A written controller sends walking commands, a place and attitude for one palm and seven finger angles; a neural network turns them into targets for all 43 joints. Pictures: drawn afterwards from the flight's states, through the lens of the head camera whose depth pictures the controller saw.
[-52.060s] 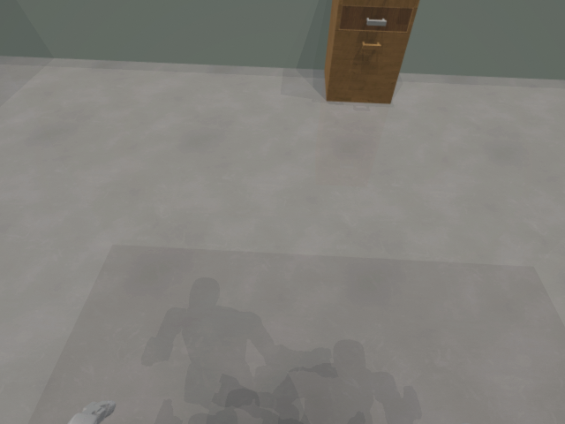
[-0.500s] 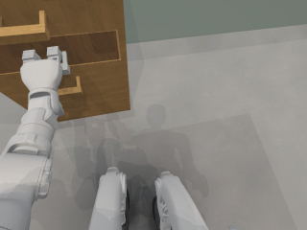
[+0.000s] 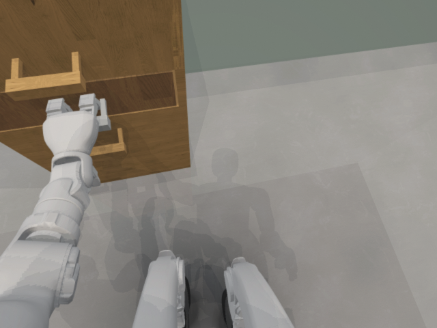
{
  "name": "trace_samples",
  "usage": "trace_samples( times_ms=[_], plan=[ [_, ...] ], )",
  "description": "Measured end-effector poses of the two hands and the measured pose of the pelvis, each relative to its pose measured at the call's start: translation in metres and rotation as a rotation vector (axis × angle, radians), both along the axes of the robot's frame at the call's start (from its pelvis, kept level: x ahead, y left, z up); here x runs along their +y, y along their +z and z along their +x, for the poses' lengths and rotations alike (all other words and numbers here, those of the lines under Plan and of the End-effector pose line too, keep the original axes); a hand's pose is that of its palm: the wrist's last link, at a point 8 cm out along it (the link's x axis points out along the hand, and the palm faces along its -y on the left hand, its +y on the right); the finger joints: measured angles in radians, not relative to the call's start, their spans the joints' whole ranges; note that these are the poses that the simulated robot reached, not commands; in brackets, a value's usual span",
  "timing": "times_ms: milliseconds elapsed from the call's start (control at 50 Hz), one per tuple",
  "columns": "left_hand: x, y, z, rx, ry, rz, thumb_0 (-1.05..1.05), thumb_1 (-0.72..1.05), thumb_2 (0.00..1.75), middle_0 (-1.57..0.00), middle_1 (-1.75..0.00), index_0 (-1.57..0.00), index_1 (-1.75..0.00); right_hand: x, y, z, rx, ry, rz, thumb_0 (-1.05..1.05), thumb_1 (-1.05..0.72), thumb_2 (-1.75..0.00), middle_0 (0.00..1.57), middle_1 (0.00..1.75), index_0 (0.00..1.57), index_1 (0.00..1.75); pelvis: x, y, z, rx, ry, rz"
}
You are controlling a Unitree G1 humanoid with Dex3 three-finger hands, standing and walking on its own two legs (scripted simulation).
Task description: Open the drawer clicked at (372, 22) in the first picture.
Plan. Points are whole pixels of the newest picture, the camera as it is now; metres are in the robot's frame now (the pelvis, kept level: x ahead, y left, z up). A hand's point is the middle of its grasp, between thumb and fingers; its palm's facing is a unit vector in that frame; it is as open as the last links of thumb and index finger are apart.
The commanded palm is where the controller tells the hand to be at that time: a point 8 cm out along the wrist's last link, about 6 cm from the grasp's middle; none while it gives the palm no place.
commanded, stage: draw the hand back to the body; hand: left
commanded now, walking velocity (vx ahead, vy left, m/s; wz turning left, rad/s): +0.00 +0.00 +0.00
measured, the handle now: (81, 116) +0.52 +0.27 -0.08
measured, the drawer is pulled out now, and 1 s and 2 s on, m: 0.00 0.08 0.07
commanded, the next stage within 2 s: open the thumb to release the handle in 0.30 s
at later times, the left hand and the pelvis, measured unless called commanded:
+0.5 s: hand (81, 228) +0.29 +0.22 -0.05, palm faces -0.46 -0.24 -0.85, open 15.1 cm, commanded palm +0.37 +0.25 +0.07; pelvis +0.07 +0.01 +0.09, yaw -1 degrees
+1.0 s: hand (87, 188) +0.37 +0.24 -0.09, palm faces +0.04 -0.04 -1.00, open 15.4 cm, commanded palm +0.36 +0.23 -0.02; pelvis +0.01 -0.01 -0.01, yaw +4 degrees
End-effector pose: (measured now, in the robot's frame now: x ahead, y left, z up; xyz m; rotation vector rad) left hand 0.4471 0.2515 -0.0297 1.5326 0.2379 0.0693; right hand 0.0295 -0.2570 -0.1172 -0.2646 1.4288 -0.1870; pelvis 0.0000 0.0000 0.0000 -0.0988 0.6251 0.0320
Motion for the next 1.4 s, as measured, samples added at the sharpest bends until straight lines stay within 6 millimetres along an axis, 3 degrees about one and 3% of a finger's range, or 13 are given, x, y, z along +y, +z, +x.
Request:
trace_samples(
  times_ms=[140,260,440,560,660,780,900,1000,1080,1220,1320,1400],
  plan=[
    [-0.001,0.005,-0.008,0.049,0.005,-0.033,0.00,-0.48,0.30,-0.21,-1.10,-0.25,-0.89,0.005,0.012,0.008,-0.003,-0.042,0.012,0.00,-0.91,-0.90,0.20,0.30,0.20,0.30,0.004,0.015,0.007,-0.021,-0.014,0.010],
    [-0.006,0.016,-0.050,0.168,0.000,-0.092,0.00,-0.48,0.30,-0.19,-1.00,-0.24,-0.81,0.016,0.043,0.034,-0.049,-0.071,0.026,0.00,-0.91,-0.90,0.20,0.30,0.20,0.30,0.008,0.051,0.026,-0.052,-0.054,0.034],
    [-0.016,0.033,-0.128,0.338,-0.014,-0.175,0.00,-0.48,0.30,-0.19,-0.87,-0.23,-0.73,0.017,0.081,0.108,-0.208,-0.048,-0.031,0.00,-0.91,-0.90,0.21,0.30,0.21,0.30,0.010,0.085,0.060,-0.116,-0.063,0.055],
    [-0.020,0.041,-0.156,0.395,0.016,-0.240,0.00,-0.48,0.30,-0.22,-0.80,-0.26,-0.74,0.014,0.099,0.169,-0.346,0.033,-0.054,0.00,-0.91,-0.90,0.21,0.30,0.20,0.30,0.010,0.095,0.074,-0.148,-0.038,0.057],
    [-0.018,0.040,-0.154,0.320,0.005,-0.242,0.00,-0.48,0.30,-0.31,-0.79,-0.31,-0.78,0.014,0.091,0.206,-0.406,0.110,-0.037,0.00,-0.91,-0.90,0.20,0.30,0.20,0.30,0.008,0.085,0.080,-0.145,-0.003,0.054],
    [-0.013,0.028,-0.138,0.146,-0.073,-0.148,0.00,-0.48,0.30,-0.40,-0.77,-0.37,-0.77,0.019,0.048,0.221,-0.378,0.206,0.022,0.00,-0.91,-0.90,0.20,0.30,0.20,0.30,0.002,0.054,0.068,-0.097,0.038,0.051],
    [-0.009,0.006,-0.113,-0.077,-0.104,-0.041,0.00,-0.48,0.30,-0.44,-0.67,-0.34,-0.66,0.023,-0.018,0.201,-0.273,0.277,0.091,0.00,-0.91,-0.90,0.20,0.30,0.20,0.30,-0.008,0.007,0.040,-0.030,0.044,0.049],
    [-0.015,-0.003,-0.099,-0.142,-0.028,-0.004,0.00,-0.48,0.30,-0.34,-0.51,-0.27,-0.50,0.023,-0.050,0.158,-0.192,0.232,0.138,0.00,-0.91,-0.90,0.20,0.30,0.20,0.30,-0.014,-0.013,0.013,-0.039,0.033,0.048],
    [-0.021,0.007,-0.098,-0.115,0.027,-0.002,0.00,-0.48,0.30,-0.26,-0.41,-0.22,-0.40,0.021,-0.046,0.109,-0.137,0.159,0.148,0.00,-0.91,-0.90,0.20,0.30,0.20,0.30,-0.017,-0.007,-0.002,-0.069,0.017,0.057],
    [-0.015,0.029,-0.102,-0.022,0.021,0.047,0.00,-0.48,0.30,-0.19,-0.33,-0.18,-0.33,-0.002,-0.014,0.031,-0.119,0.043,0.084,0.00,-0.91,-0.90,0.21,0.30,0.20,0.30,-0.021,0.009,-0.018,-0.125,0.004,0.055],
    [-0.007,0.025,-0.096,-0.013,0.002,0.023,0.00,-0.49,0.30,-0.18,-0.31,-0.17,-0.31,-0.025,-0.002,-0.007,-0.114,0.010,0.003,0.00,-0.91,-0.90,0.21,0.30,0.20,0.30,-0.018,0.004,-0.028,-0.133,0.006,0.035],
    [-0.004,0.017,-0.097,-0.043,-0.028,0.005,0.00,-0.48,0.30,-0.17,-0.31,-0.15,-0.30,-0.033,-0.003,-0.022,-0.085,0.008,-0.035,0.00,-0.91,-0.90,0.20,0.30,0.20,0.30,-0.011,-0.004,-0.034,-0.121,0.005,0.021]
  ],
)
